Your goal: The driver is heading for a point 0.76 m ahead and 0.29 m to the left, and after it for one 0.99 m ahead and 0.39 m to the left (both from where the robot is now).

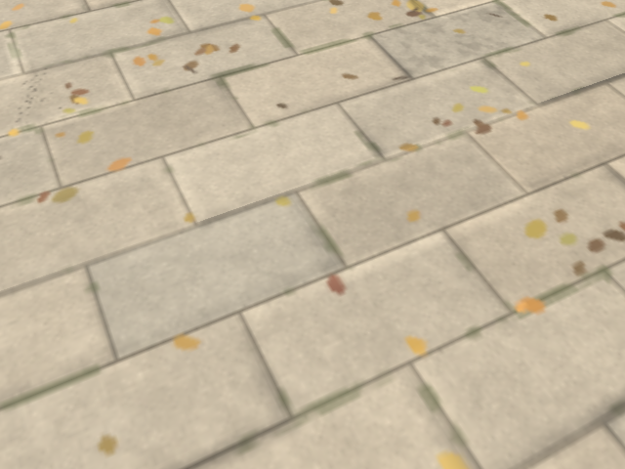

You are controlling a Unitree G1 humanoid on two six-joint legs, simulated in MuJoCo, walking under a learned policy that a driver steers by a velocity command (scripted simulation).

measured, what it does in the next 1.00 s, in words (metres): walks ahead, turning left: right foot, then left foot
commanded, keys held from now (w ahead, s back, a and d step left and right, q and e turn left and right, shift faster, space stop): w+q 1.00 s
